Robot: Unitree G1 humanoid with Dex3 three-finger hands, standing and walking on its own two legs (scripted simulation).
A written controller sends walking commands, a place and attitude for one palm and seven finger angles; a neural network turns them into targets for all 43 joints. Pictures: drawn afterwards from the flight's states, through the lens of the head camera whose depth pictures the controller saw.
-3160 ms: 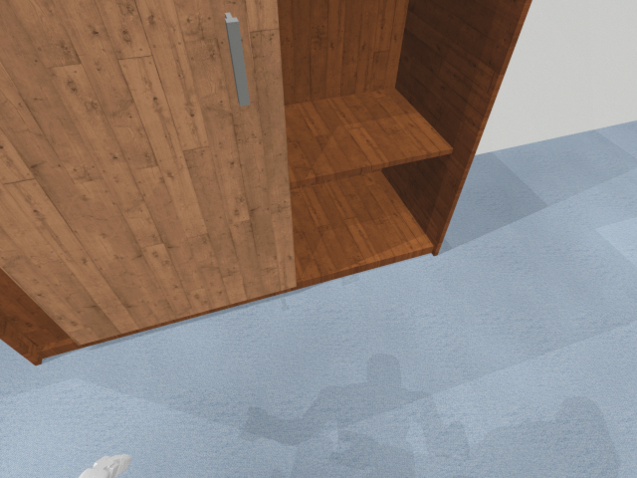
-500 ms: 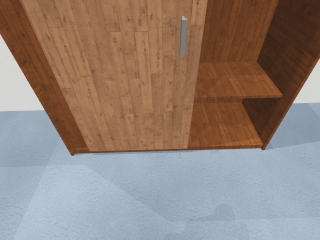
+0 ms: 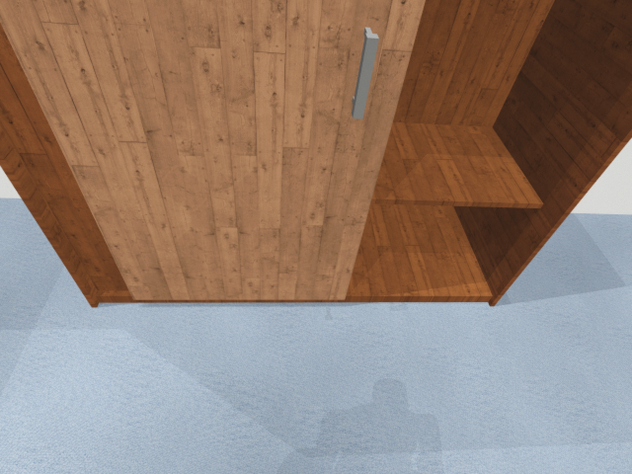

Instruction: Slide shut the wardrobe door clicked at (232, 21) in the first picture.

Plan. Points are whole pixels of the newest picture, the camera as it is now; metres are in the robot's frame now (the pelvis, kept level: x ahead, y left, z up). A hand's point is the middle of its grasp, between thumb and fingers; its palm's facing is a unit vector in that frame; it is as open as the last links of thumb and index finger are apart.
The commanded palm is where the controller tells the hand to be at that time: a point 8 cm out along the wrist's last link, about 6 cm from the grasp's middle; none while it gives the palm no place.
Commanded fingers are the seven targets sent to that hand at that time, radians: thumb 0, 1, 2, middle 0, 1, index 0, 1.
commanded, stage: take the last steps up to it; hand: left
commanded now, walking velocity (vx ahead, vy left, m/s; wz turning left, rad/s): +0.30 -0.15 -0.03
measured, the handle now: (362, 74) +0.80 -0.02 +0.14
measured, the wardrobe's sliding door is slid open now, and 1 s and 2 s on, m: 0.59 0.59 0.59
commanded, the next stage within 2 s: come to a stop and stand still in 0.64 s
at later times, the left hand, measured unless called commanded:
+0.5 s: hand (276, 398) +0.27 +0.07 -0.17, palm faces +0.02 -0.98 -0.22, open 7.3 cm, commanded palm none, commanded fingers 0.00 0.90 0.90 -0.20 -0.30 -0.20 -0.30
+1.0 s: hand (310, 377) +0.31 +0.02 -0.18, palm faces +0.10 -0.98 -0.17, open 7.3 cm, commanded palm none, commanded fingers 0.00 0.90 0.90 -0.20 -0.30 -0.20 -0.30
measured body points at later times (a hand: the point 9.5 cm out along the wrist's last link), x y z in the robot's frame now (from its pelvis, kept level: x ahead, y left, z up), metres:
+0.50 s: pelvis +0.19 -0.11 -0.01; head +0.21 -0.13 +0.44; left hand +0.27 +0.12 -0.15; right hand +0.15 -0.34 -0.17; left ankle +0.12 +0.04 -0.64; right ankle +0.24 -0.19 -0.74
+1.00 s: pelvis +0.32 -0.14 +0.00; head +0.36 -0.14 +0.45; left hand +0.31 +0.07 -0.16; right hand +0.41 -0.37 -0.15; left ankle +0.33 -0.03 -0.74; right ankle +0.34 -0.28 -0.71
